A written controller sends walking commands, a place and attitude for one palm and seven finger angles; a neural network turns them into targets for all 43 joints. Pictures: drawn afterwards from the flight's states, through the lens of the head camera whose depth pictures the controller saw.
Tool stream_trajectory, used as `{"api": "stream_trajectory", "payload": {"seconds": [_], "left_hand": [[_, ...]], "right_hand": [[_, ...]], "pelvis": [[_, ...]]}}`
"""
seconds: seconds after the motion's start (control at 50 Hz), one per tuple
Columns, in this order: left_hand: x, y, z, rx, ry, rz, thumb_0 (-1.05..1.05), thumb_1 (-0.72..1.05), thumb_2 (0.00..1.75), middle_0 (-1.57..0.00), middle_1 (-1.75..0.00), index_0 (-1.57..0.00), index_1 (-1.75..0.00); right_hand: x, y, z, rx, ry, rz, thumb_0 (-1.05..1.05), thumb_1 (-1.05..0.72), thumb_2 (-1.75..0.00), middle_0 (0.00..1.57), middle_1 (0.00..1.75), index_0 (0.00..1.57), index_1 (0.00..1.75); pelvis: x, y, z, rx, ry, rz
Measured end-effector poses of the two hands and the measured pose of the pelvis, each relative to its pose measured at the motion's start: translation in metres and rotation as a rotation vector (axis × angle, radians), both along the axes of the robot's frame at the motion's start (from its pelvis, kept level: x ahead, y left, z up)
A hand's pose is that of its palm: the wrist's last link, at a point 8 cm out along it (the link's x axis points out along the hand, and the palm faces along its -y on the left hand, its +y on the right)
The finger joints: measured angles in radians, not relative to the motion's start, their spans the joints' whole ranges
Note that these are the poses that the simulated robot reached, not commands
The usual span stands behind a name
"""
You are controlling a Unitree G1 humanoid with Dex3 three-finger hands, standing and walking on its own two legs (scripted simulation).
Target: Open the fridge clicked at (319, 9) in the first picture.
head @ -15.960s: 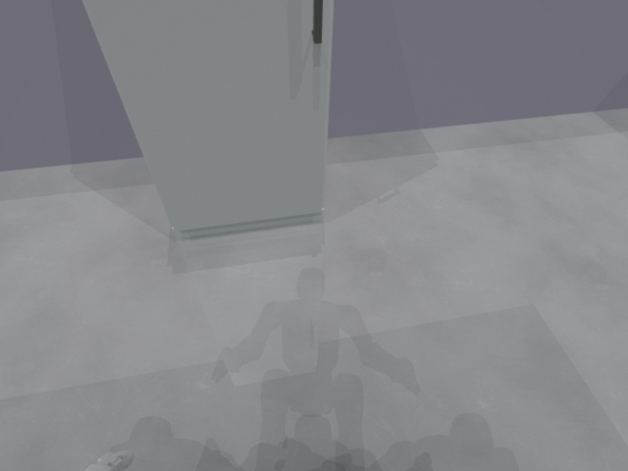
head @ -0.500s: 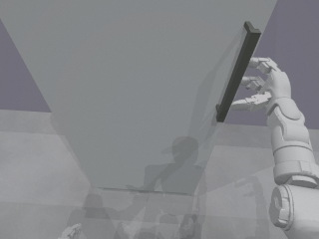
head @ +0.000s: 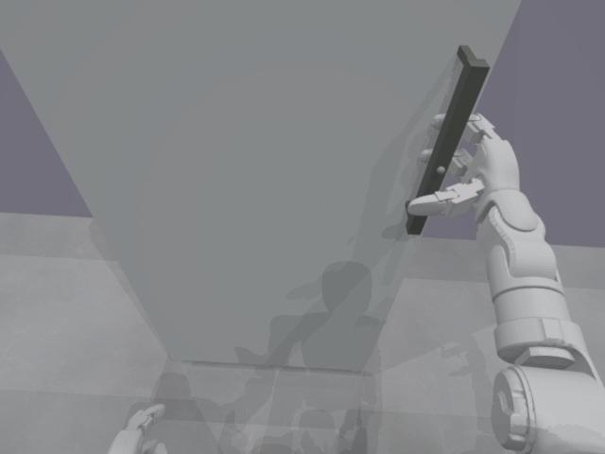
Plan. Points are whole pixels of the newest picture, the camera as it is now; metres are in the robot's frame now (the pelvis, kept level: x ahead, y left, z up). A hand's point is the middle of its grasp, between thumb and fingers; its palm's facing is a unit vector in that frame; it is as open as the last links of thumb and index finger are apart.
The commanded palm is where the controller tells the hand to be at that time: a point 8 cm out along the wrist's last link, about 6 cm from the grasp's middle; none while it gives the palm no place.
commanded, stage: slide the fingers in behind the handle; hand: right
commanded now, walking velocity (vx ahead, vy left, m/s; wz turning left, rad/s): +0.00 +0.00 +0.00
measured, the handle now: (435, 153) +0.48 -0.13 +0.18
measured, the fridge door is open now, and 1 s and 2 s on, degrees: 0 0 0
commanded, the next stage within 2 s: grip the handle and tug to test in 1.14 s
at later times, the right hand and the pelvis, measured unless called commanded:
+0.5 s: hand (424, 169) +0.43 -0.11 +0.19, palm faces -0.03 +1.00 +0.00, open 14.0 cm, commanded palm +0.40 -0.16 +0.19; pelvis +0.00 +0.01 +0.00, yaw +0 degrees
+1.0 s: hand (428, 172) +0.42 -0.11 +0.19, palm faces -0.03 +1.00 +0.00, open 14.0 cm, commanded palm +0.40 -0.16 +0.19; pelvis +0.00 +0.01 +0.00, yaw +0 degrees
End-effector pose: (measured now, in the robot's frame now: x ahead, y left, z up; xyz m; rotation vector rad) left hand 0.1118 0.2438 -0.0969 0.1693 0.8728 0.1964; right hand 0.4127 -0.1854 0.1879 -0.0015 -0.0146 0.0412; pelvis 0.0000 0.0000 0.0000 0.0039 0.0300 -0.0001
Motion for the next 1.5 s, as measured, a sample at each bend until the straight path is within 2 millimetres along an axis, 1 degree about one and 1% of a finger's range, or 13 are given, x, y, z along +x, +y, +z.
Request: {"api": "stream_trajectory", "payload": {"seconds": [0.08,0.18,0.4,0.62,0.88,1.02,1.16,1.28,1.38,1.5], "left_hand": [[0.005,-0.001,0.000,-0.012,-0.006,-0.006,0.01,0.90,0.90,-0.20,-0.30,-0.21,-0.30],[0.008,-0.001,0.000,-0.022,-0.007,-0.007,0.01,0.90,0.90,-0.20,-0.30,-0.21,-0.30],[0.007,0.010,-0.002,-0.010,0.012,-0.007,0.01,0.90,0.90,-0.20,-0.30,-0.21,-0.30],[0.003,0.016,-0.002,-0.006,0.016,0.004,0.01,0.90,0.90,-0.20,-0.30,-0.21,-0.30],[0.007,0.009,0.001,-0.007,0.006,-0.004,0.01,0.90,0.90,-0.20,-0.30,-0.21,-0.30],[0.010,0.002,0.002,-0.009,-0.004,-0.010,0.01,0.90,0.90,-0.20,-0.30,-0.21,-0.30],[0.009,-0.003,0.002,-0.015,-0.004,-0.010,0.01,0.90,0.90,-0.20,-0.30,-0.21,-0.30],[0.007,-0.004,0.003,-0.013,-0.002,-0.007,0.01,0.90,0.90,-0.20,-0.30,-0.21,-0.30],[0.006,-0.004,0.004,-0.005,-0.002,-0.008,0.01,0.90,0.90,-0.20,-0.30,-0.21,-0.30],[0.006,-0.003,0.004,0.000,-0.005,-0.009,0.01,0.90,0.90,-0.20,-0.30,-0.21,-0.30]], "right_hand": [[0.000,0.010,0.002,0.006,-0.002,0.004,-0.01,0.50,-0.30,0.30,1.20,0.30,1.20],[-0.002,0.015,0.001,0.001,0.003,-0.005,-0.01,0.50,-0.30,0.30,1.20,0.30,1.20],[-0.005,0.022,0.001,0.000,0.012,-0.011,-0.01,0.50,-0.30,0.30,1.20,0.30,1.20],[-0.006,0.023,0.002,0.001,0.001,-0.020,-0.01,0.50,-0.30,0.30,1.20,0.29,1.20],[-0.009,0.019,0.000,0.009,0.007,-0.010,-0.01,0.50,-0.30,0.29,1.20,0.30,1.20],[-0.009,0.019,0.002,0.005,-0.004,-0.005,-0.01,0.50,-0.30,0.30,1.20,0.30,1.20],[-0.010,0.019,0.003,0.014,-0.006,-0.003,-0.01,0.50,-0.30,0.30,1.20,0.30,1.20],[-0.014,0.013,0.002,0.018,-0.008,-0.012,-0.01,0.50,-0.30,0.30,1.20,0.30,1.20],[-0.017,0.008,0.001,0.012,-0.006,-0.014,-0.01,0.44,-0.32,0.31,1.21,0.31,1.21],[-0.018,0.009,0.002,0.010,-0.001,-0.017,-0.01,0.25,-0.40,0.33,1.24,0.31,1.23]], "pelvis": [[0.002,0.002,0.000,-0.002,-0.002,0.002],[0.003,0.006,0.001,-0.004,-0.008,0.003],[0.003,0.013,0.001,-0.005,-0.016,-0.005],[0.002,0.015,0.001,-0.006,-0.016,-0.002],[0.002,0.011,0.002,-0.004,-0.020,-0.002],[0.002,0.007,0.002,-0.002,-0.020,-0.003],[0.002,0.004,0.002,-0.002,-0.021,0.002],[0.001,0.002,0.002,-0.001,-0.026,0.006],[0.000,0.001,0.002,0.001,-0.029,0.002],[-0.002,0.000,0.002,0.002,-0.029,-0.001]]}}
